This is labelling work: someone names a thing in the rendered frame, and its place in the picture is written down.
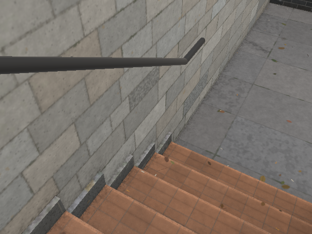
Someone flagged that stairs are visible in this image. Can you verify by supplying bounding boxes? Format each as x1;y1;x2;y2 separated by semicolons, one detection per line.
47;141;312;234

